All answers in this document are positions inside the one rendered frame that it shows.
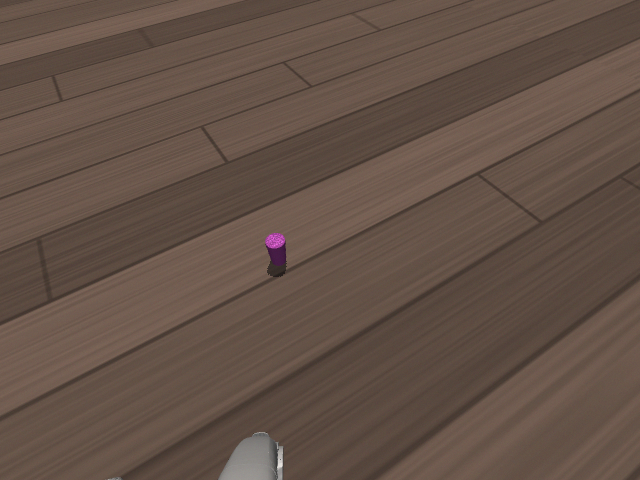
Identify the cup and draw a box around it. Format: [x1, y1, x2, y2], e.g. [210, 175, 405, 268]
[265, 233, 286, 266]

